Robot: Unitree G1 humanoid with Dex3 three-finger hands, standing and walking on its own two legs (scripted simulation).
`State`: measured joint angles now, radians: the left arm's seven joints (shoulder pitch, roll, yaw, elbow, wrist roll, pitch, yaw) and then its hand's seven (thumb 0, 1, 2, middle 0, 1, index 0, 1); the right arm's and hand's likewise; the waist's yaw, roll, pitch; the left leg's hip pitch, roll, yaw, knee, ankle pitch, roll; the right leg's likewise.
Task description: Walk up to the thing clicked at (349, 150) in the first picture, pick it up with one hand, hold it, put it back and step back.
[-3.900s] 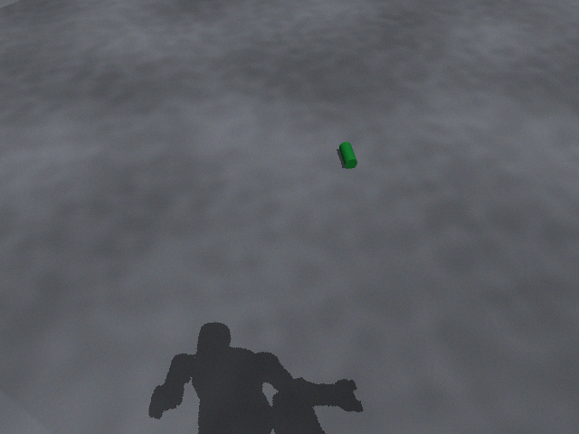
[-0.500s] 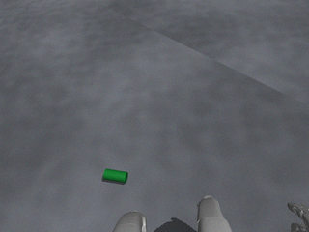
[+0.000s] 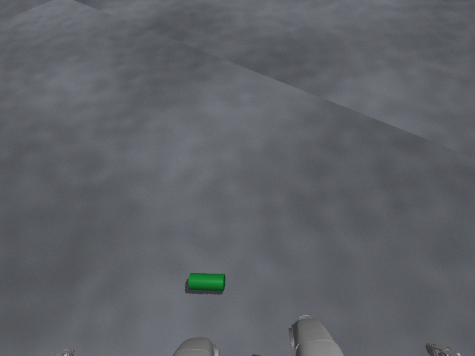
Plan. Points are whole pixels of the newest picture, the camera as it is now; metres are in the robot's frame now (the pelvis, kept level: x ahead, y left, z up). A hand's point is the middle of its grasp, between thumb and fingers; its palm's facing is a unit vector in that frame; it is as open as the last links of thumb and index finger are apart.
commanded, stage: walk up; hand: left
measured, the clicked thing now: (207, 281) +0.45 +0.18 -0.69
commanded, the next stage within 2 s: stand in 1.84 s
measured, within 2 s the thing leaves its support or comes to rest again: neither
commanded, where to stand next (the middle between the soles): +0.09 -0.05 m, yaw -5 degrees
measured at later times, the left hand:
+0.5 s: hand (125, 344) +0.16 +0.24 -0.13, palm faces -0.16 -0.92 -0.35, open 7.4 cm
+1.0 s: hand (136, 336) +0.16 +0.21 -0.10, palm faces -0.11 -0.93 -0.36, open 7.4 cm
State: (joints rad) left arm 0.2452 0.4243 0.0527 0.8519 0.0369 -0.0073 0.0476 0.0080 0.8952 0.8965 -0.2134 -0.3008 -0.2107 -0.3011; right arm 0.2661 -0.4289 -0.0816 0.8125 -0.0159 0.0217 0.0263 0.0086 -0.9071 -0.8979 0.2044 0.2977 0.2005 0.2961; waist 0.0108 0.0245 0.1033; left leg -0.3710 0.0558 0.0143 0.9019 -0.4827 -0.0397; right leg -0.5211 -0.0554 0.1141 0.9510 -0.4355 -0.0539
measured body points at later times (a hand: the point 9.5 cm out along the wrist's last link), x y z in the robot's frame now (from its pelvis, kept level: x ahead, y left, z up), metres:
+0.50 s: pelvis +0.02 -0.01 +0.02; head +0.07 -0.01 +0.46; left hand +0.16 +0.29 -0.11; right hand +0.00 -0.37 -0.08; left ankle +0.02 +0.15 -0.66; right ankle +0.05 -0.15 -0.69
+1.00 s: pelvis +0.03 -0.03 +0.04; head +0.05 -0.05 +0.49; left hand +0.17 +0.26 -0.08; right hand +0.08 -0.35 -0.09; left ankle +0.07 +0.11 -0.69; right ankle +0.04 -0.15 -0.69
